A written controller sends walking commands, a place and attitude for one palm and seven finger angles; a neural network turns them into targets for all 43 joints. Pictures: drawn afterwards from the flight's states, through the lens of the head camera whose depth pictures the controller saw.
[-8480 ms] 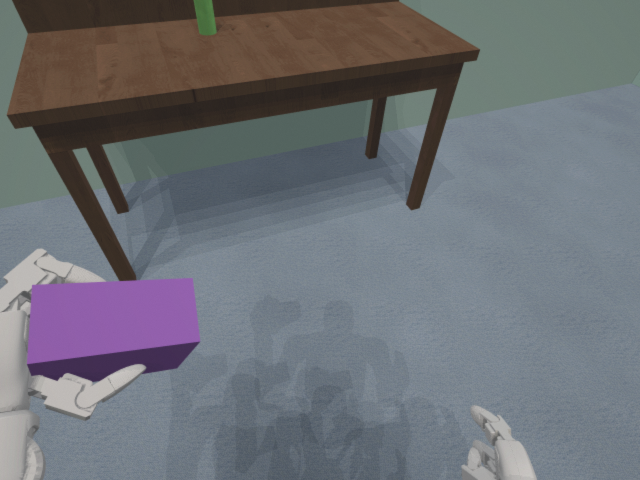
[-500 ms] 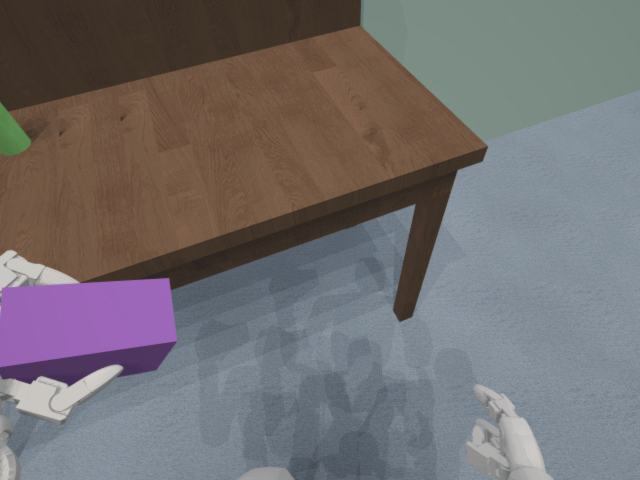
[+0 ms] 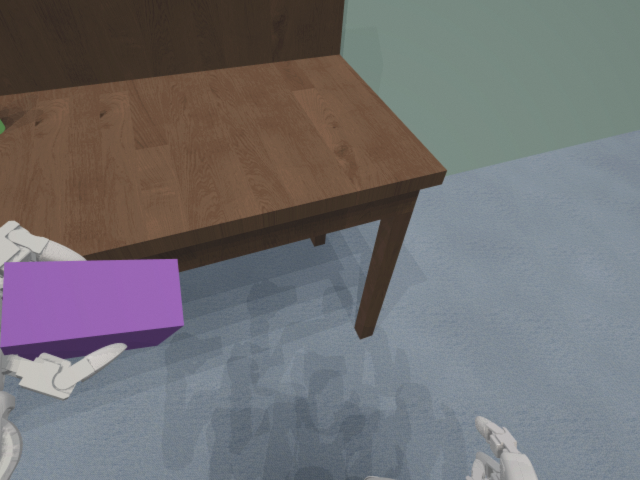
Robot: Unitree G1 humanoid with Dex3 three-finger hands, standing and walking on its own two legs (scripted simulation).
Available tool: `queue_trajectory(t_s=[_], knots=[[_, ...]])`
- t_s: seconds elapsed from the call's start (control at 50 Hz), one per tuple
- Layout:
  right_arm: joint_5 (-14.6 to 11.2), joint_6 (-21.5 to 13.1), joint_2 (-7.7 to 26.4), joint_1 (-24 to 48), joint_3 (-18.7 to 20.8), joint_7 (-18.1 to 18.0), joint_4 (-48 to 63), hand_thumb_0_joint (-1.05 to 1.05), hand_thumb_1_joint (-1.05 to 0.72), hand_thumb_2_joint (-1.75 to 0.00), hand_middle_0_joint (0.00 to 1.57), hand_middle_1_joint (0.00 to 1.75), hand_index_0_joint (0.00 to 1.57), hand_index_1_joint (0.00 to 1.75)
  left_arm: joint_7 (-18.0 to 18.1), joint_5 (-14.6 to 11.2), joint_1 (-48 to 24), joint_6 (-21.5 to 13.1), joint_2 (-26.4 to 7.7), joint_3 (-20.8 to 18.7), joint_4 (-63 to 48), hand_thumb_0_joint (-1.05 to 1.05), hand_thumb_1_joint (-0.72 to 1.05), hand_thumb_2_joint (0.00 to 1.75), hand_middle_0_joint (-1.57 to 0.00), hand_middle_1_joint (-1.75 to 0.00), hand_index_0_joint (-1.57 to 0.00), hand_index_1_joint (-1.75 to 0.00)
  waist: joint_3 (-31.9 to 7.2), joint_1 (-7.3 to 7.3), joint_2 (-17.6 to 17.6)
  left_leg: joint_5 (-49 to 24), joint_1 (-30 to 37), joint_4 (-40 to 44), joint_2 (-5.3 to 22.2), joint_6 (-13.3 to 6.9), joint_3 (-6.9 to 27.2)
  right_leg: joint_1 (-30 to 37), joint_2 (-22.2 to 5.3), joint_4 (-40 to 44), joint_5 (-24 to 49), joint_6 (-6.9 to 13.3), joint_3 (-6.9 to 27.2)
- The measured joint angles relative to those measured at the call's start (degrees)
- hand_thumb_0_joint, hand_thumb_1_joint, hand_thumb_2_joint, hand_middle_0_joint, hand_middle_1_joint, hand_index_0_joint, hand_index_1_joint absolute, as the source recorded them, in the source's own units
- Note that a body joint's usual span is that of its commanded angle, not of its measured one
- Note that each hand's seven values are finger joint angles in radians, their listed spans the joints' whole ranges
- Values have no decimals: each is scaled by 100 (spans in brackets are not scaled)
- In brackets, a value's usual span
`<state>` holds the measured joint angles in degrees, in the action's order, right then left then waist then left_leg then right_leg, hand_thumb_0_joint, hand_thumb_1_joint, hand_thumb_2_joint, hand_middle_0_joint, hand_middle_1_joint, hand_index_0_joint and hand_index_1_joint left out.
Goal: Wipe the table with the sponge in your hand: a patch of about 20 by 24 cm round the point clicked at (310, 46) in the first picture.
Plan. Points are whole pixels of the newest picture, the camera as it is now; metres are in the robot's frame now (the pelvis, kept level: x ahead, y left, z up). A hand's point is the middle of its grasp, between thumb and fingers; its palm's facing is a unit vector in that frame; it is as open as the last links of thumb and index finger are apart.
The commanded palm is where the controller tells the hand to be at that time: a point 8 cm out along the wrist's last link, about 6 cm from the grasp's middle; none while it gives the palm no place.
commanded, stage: shuffle to correct the standing spot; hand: left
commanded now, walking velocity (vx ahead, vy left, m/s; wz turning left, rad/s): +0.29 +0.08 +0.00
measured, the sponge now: (121, 309) +0.24 +0.21 +0.14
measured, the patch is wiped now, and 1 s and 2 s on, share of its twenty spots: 0.00 0.00 0.00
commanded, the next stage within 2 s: come to a stop and stand still in 1.44 s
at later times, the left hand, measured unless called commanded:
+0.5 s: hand (57, 256) +0.27 +0.27 +0.18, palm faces +0.44 -0.80 -0.41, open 10.5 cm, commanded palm +0.21 +0.30 +0.19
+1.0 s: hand (114, 169) +0.39 +0.27 +0.19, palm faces +0.39 -0.81 -0.44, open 10.5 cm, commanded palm +0.34 +0.31 +0.19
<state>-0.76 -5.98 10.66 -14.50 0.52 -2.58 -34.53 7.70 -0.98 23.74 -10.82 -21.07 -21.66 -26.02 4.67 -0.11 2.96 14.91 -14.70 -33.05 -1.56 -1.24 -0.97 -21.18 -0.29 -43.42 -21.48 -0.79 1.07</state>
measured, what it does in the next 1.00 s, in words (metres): walks ahead: left foot, then right foot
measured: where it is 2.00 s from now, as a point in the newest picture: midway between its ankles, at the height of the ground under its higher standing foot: (289, 447)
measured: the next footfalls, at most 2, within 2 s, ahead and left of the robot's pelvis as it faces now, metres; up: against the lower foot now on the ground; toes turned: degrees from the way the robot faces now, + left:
left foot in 0.36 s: +0.12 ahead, +0.15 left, +0.00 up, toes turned +6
right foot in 0.62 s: +0.17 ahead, -0.08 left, +0.00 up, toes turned -6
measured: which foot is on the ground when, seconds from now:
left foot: down 0.00-0.08, up 0.10-0.34, down 0.36-0.62, up 0.64-0.96, down 0.98-1.00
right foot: down 0.00-0.36, up 0.38-0.60, down 0.62-0.98, up 1.00-1.00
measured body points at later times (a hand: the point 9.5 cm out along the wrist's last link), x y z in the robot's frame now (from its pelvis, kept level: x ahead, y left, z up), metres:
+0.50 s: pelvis +0.05 +0.02 +0.00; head +0.07 +0.02 +0.45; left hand +0.24 +0.31 +0.20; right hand +0.23 -0.19 -0.08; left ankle +0.08 +0.15 -0.73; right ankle +0.06 -0.08 -0.68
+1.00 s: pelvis +0.17 +0.03 +0.00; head +0.21 +0.04 +0.44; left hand +0.36 +0.31 +0.21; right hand +0.34 -0.23 -0.08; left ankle +0.23 +0.16 -0.73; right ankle +0.13 -0.07 -0.72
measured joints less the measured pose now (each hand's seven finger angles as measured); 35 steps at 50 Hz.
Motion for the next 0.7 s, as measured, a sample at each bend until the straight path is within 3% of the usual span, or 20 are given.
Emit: queue_trajectory(t_s=[0.08,0.14,0.2,0.24,0.34,0.42,0.46,0.5,0.56,0.62,0.66,0.7], knots=[[40,-89,3,-132,-93,61,91,1,-90,-90,20,30,20,30,23,73,222,-81,-25,7,-206,0,-53,101,-68,-136,-69,-136,-205,-29,-229,142,-182,-188,153,38,117,554,127,1062,548,120,-323],[56,-3,63,-63,-48,73,-42,1,-90,-90,20,30,20,30,-19,75,243,-205,-13,126,-286,0,-53,101,-68,-136,-69,-136,-270,-11,-405,827,-628,-1263,164,24,183,563,194,1092,660,310,-438],[33,123,136,-17,-31,69,-152,1,-90,-90,20,30,20,30,-58,41,246,-280,63,198,-134,0,-53,101,-68,-136,-69,-136,-364,73,-362,771,-1070,-2218,150,64,43,648,99,1290,666,349,-388],[30,177,164,7,-37,45,-154,1,-90,-90,20,30,20,30,-55,28,296,-278,72,171,25,0,-53,101,-68,-136,-69,-136,-404,74,-307,613,-1123,-2015,254,60,-83,690,16,1395,700,304,-343],[57,110,250,-23,23,-49,-5,1,-90,-90,20,30,20,30,-22,-28,268,-110,52,141,117,0,-53,101,-68,-136,-69,-136,-322,106,-244,223,-358,-92,408,-13,-285,692,-155,989,360,125,-324],[42,-2,82,184,58,-98,-4,1,-91,-90,20,30,20,30,31,-27,60,-50,18,39,27,0,-53,101,-68,-136,-69,-136,-110,174,-36,13,-189,-113,245,46,-425,71,-179,-854,-440,137,-65],[56,-82,-60,237,-11,-89,-13,1,-91,-90,20,30,20,30,19,-11,-46,-5,-41,5,39,0,-53,101,-68,-136,-69,-136,-100,129,-25,17,-113,-17,222,36,-415,-306,-135,-1608,-448,126,-138],[51,-155,-165,232,-86,-52,4,1,-91,-90,20,30,20,30,7,-8,-85,4,-64,-4,-30,0,-53,101,-68,-136,-69,-136,-122,105,-81,-12,-42,129,239,35,-386,-508,-156,-1622,-292,114,-288],[50,-222,-228,181,-196,-2,47,1,-90,-90,20,30,20,30,8,-37,77,-78,-72,-49,-216,0,-53,101,-68,-136,-69,-136,-183,118,-234,44,32,204,318,102,-410,-375,-212,-567,11,82,-527],[60,-203,-214,89,-256,4,94,1,-90,-90,21,30,20,30,21,-33,270,-142,-183,-115,-277,0,-53,101,-68,-136,-69,-136,-275,115,-408,422,-88,-262,412,171,-400,143,-159,724,334,117,-705],[64,-90,-113,146,-215,-8,-41,1,-90,-90,21,30,20,30,-2,3,196,-146,-133,-50,-120,0,-53,101,-68,-136,-69,-136,-260,116,-625,960,-451,-1289,470,80,-218,136,-49,572,398,356,-816],[52,39,-3,188,-154,21,-229,1,-90,-90,21,30,20,30,-58,3,57,-105,13,75,95,0,-53,101,-68,-136,-69,-136,-219,148,-647,987,-916,-2532,342,107,-77,259,-65,596,337,460,-851]])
